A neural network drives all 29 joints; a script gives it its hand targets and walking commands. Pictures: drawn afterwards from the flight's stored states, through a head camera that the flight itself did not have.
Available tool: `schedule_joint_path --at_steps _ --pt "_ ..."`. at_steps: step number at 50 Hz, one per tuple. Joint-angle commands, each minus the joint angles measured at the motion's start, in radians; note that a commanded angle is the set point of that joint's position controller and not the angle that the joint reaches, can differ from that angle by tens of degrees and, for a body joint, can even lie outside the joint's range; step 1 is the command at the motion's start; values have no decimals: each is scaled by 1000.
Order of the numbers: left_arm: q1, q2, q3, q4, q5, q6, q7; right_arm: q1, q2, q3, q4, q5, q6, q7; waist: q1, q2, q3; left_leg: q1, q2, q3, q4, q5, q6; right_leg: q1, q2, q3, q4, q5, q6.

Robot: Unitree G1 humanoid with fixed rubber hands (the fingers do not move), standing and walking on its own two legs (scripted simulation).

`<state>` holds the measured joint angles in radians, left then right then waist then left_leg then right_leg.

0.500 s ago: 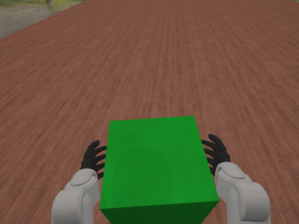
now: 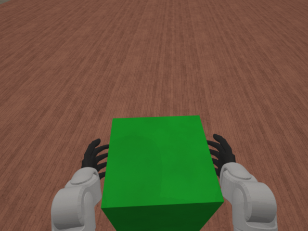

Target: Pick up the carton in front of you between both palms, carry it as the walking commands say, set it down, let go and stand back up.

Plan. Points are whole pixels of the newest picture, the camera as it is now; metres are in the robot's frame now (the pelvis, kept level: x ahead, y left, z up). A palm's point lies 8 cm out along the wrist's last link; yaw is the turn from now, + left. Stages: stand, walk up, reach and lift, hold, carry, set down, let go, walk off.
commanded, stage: carry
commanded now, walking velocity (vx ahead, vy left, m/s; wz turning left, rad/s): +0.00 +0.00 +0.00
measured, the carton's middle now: (158, 178) +0.26 +0.00 +0.03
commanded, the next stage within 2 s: hold in 1.98 s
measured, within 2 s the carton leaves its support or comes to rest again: neither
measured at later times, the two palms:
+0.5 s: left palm (105, 117) +0.39 +0.14 +0.11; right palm (213, 114) +0.40 -0.16 +0.11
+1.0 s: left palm (104, 126) +0.37 +0.15 +0.10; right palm (212, 123) +0.38 -0.15 +0.10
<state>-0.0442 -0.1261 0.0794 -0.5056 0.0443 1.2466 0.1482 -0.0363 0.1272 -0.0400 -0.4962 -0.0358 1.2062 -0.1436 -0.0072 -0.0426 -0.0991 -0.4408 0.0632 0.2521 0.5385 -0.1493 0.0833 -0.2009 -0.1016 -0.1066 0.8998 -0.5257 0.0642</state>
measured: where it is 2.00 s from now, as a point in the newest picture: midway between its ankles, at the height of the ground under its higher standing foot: outside the picture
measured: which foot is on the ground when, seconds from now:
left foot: down 0.00-1.00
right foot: up 0.00-0.18, down 0.20-1.00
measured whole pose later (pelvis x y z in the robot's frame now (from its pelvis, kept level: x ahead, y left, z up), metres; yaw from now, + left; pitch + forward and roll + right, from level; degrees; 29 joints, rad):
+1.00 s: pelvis +0.13 -0.01 +0.01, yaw +2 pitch +2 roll +0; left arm -0.06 -0.13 0.07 -0.33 0.10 1.18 0.12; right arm -0.05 0.13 -0.06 -0.35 -0.09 1.16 -0.11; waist 0.00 0.01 -0.13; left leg -0.19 0.07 0.20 0.50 -0.33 0.00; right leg -0.24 -0.07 -0.19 0.50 -0.29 -0.01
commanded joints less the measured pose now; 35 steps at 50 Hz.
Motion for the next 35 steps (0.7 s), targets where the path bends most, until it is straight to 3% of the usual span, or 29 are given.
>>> schedule_joint_path --at_steps 1,2,3,6,8,10,11,12,14,16,19,23,29,35 --pt "-386 -762 -677 -138 -292 -20 -115 -293 783 578 -89 271 6 114 -7 187 -302 564 323 -373 -209 685 112 -333 5 77 172 -21 -34" --pt "-394 -804 -685 -133 -292 -31 -123 -307 823 591 -90 272 -3 125 -2 150 -283 500 289 -295 -227 638 69 -286 -17 82 12 15 -37" --pt "-392 -831 -690 -128 -288 -42 -129 -318 843 602 -91 272 -12 133 2 155 -280 451 258 -238 -242 602 41 -218 5 52 -103 51 -34" --pt "-326 -841 -685 -106 -260 -63 -132 -283 843 619 -90 271 -28 147 -2 188 -300 428 232 -160 -222 525 41 -104 41 -1 -320 138 -35" --pt "-312 -820 -678 -114 -250 -66 -129 -286 818 622 -98 273 -30 149 5 177 -303 373 204 -109 -185 396 17 -8 36 -45 -475 365 -35" --pt "-321 -784 -664 -123 -247 -55 -126 -294 787 621 -92 268 -22 145 5 147 -272 271 158 -92 -156 165 -41 99 -18 -31 -553 515 -30" --pt "-324 -750 -650 -120 -246 -45 -124 -289 763 613 -77 258 -16 139 6 106 -246 200 146 -91 -133 49 -63 138 -83 19 -545 580 -30" --pt "-349 -738 -645 -108 -244 -42 -121 -312 738 613 -101 251 -3 135 -4 19 -197 220 105 -95 -152 9 -88 55 -123 64 -504 657 -50" --pt "-332 -710 -613 -54 -238 -26 -119 -328 711 602 -72 245 20 126 0 -35 -127 248 121 -114 -126 108 -97 11 -112 50 -494 733 -60" --pt "-309 -689 -595 -17 -234 -17 -117 -316 694 594 -45 238 31 117 2 -22 -154 265 117 -112 -62 271 -101 42 -103 42 -456 911 -64" --pt "-326 -706 -598 -15 -247 -15 -117 -320 714 587 -30 240 32 111 3 -17 -224 286 105 -109 -23 333 -110 88 -99 31 -410 1062 -72" --pt "-376 -757 -625 -46 -273 -24 -123 -339 764 586 -33 243 22 113 6 8 -244 305 99 -109 -23 365 -116 95 -91 22 -390 1067 -74" --pt "-376 -772 -642 -71 -278 -32 -124 -324 776 582 -41 239 11 114 7 55 -258 349 110 -119 -20 505 -105 69 -65 2 -368 935 -64" --pt "-356 -758 -634 -65 -265 -30 -121 -318 761 585 -47 240 12 115 6 52 -233 331 115 -127 -30 462 -97 69 -68 1 -376 876 -65"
